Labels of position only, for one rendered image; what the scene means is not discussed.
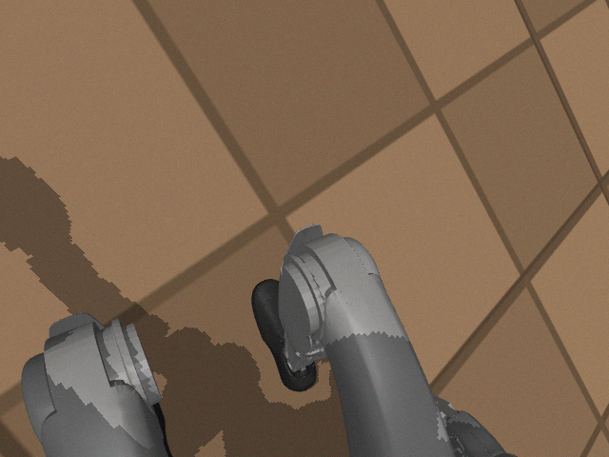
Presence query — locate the right robot hand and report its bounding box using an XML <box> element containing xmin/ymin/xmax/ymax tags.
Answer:
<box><xmin>434</xmin><ymin>396</ymin><xmax>506</xmax><ymax>457</ymax></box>

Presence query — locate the left robot foot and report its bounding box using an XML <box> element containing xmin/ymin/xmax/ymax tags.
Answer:
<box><xmin>153</xmin><ymin>402</ymin><xmax>172</xmax><ymax>457</ymax></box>

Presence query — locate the right robot foot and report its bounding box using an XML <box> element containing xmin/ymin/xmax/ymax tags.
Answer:
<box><xmin>251</xmin><ymin>279</ymin><xmax>317</xmax><ymax>391</ymax></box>

